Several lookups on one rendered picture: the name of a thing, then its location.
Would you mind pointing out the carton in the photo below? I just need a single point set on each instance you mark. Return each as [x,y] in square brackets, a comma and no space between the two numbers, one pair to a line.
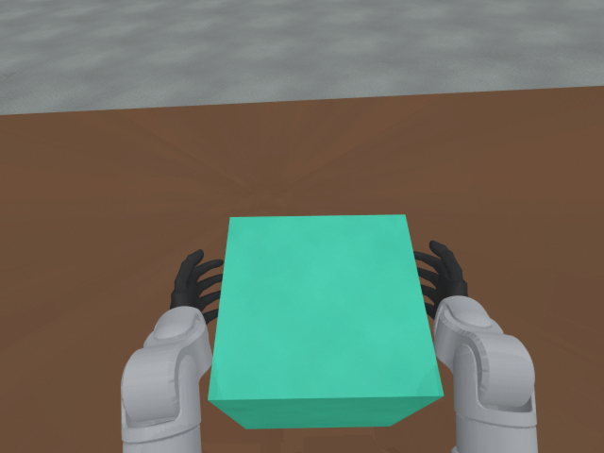
[321,324]

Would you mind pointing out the robot right hand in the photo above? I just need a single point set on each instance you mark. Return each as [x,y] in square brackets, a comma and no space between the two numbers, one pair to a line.
[449,282]

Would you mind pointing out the robot right forearm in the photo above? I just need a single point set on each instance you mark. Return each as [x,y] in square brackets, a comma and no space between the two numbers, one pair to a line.
[493,377]

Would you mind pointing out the robot left forearm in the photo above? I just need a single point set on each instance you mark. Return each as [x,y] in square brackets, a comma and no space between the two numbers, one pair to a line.
[160,397]

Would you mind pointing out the robot left hand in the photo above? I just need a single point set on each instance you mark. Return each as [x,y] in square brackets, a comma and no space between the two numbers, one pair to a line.
[187,289]

